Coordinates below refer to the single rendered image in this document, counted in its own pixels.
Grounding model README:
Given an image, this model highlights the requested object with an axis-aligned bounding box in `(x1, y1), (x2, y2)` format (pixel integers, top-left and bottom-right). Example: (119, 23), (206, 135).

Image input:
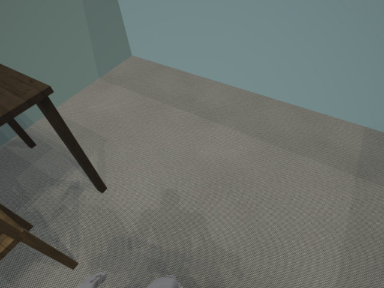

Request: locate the left robot hand
(77, 272), (107, 288)

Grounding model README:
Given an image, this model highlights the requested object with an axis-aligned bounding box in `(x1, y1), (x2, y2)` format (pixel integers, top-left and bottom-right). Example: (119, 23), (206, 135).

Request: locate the chair
(0, 204), (78, 270)

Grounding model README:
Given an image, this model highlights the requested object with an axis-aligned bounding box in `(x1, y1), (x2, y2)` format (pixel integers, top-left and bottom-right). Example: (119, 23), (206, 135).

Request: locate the table
(0, 64), (107, 193)

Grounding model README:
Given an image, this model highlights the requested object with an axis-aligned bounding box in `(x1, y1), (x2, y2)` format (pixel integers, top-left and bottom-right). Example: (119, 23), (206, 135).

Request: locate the left robot shin
(166, 275), (177, 281)

